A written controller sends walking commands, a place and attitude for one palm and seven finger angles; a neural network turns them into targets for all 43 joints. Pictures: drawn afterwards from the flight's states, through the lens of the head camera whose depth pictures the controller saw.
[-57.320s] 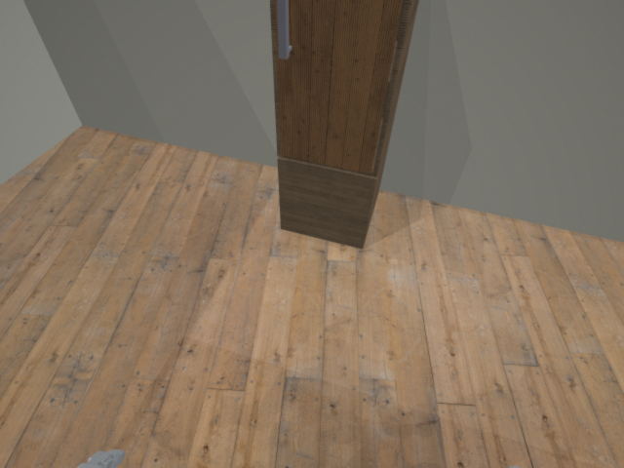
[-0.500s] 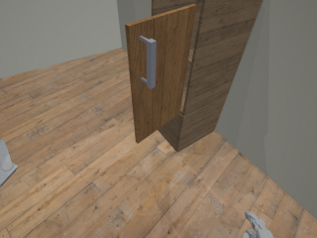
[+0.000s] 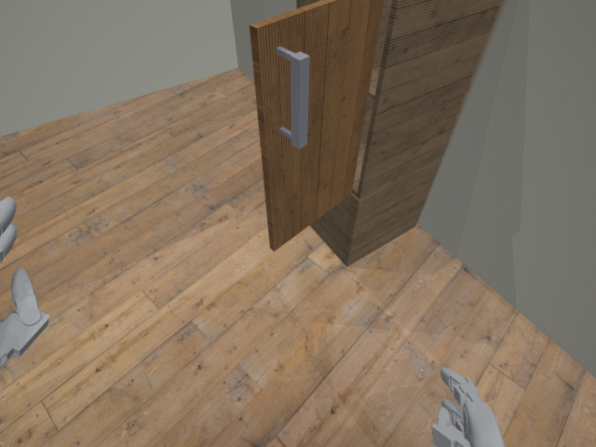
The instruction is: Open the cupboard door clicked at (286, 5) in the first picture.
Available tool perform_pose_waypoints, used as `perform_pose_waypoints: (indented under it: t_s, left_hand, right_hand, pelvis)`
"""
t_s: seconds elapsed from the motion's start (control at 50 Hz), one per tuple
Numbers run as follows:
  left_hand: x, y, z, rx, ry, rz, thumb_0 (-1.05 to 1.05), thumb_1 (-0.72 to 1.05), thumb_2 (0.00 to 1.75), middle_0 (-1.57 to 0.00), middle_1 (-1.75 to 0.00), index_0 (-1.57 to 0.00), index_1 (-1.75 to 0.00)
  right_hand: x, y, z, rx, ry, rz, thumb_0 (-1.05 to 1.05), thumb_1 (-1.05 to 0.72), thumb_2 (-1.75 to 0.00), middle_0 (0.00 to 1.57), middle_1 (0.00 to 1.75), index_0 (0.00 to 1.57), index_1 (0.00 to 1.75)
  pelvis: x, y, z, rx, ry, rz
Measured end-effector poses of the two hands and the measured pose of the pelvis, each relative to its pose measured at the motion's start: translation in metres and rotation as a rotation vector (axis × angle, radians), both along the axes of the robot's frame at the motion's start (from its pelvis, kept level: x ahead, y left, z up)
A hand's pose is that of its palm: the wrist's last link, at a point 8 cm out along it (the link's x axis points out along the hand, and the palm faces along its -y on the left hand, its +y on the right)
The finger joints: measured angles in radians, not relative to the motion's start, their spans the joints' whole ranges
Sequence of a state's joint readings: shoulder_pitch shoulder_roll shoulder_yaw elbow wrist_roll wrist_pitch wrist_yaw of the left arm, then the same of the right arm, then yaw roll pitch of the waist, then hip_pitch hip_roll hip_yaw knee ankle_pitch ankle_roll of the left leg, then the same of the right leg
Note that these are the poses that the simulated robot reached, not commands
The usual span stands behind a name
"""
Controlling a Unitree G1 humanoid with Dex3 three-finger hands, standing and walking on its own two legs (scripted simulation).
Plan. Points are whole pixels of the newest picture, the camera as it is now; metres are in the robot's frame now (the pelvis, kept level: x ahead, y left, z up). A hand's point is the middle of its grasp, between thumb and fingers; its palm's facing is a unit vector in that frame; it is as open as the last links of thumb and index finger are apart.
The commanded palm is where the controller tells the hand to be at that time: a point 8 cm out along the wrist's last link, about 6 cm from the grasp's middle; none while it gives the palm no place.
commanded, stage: stop stepping back and stand still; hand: left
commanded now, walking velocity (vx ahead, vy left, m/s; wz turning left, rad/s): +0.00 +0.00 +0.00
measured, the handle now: (291, 100) +0.67 +0.06 +0.12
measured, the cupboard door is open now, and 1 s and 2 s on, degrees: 100 100 100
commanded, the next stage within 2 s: let the arm hang, fingers relaxed in 0.38 s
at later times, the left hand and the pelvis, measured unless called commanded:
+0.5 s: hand (34, 345) +0.18 +0.27 +0.14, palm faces +0.40 -0.78 -0.47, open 7.4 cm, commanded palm none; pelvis -0.02 +0.00 +0.00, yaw +0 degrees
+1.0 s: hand out of the picture -0.03 +0.20 -0.17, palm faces +0.07 -0.96 -0.26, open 7.2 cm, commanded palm none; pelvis -0.03 -0.01 +0.00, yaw +4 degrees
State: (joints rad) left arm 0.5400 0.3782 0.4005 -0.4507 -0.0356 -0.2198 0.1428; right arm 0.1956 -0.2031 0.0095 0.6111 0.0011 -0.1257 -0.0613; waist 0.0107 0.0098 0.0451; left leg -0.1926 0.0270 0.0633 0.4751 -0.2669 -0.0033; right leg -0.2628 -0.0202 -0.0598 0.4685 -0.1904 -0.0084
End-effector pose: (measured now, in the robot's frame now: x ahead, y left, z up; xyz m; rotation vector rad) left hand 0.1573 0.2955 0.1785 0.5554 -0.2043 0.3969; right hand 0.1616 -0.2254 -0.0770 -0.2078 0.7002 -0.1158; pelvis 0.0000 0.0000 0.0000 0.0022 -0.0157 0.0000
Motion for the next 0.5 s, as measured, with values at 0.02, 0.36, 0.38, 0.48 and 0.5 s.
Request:
perform_pose_waypoints:
  t_s: [0.02,0.36,0.38,0.48,0.5]
  left_hand:
    - [-0.001,0.0,-0.001,-0.005,0.006,0.0,0.02,0.89,0.9,-0.22,-0.3,-0.22,-0.3]
    - [-0.019,0.003,-0.004,-0.013,0.013,0.014,0.02,0.89,0.9,-0.22,-0.3,-0.22,-0.3]
    - [-0.019,0.004,-0.004,-0.015,0.016,0.015,0.02,0.89,0.9,-0.22,-0.3,-0.22,-0.3]
    - [-0.02,0.006,-0.008,-0.023,0.03,0.019,0.02,0.89,0.9,-0.22,-0.3,-0.22,-0.3]
    - [-0.018,0.007,-0.016,-0.023,0.049,0.007,0.02,0.89,0.9,-0.22,-0.3,-0.21,-0.3]
  right_hand:
    - [-0.002,-0.001,0.001,-0.003,-0.001,-0.004,0.01,-0.91,-0.9,0.21,0.3,0.2,0.3]
    - [-0.033,-0.011,0.0,-0.032,0.031,-0.038,0.01,-0.91,-0.9,0.2,0.3,0.2,0.3]
    - [-0.034,-0.011,0.0,-0.03,0.031,-0.039,0.01,-0.91,-0.9,0.2,0.3,0.2,0.3]
    - [-0.037,-0.007,-0.001,-0.025,0.035,-0.038,0.01,-0.91,-0.9,0.2,0.3,0.2,0.3]
    - [-0.037,-0.006,-0.004,-0.015,0.03,-0.021,0.01,-0.91,-0.9,0.2,0.3,0.2,0.3]
  pelvis:
    - [-0.001,0.0,0.0,-0.001,0.0,0.0]
    - [-0.018,0.002,0.002,-0.006,-0.001,0.0]
    - [-0.018,0.002,0.002,-0.007,-0.001,0.0]
    - [-0.02,0.004,0.002,-0.007,0.0,-0.001]
    - [-0.021,0.004,0.001,-0.009,0.007,0.008]
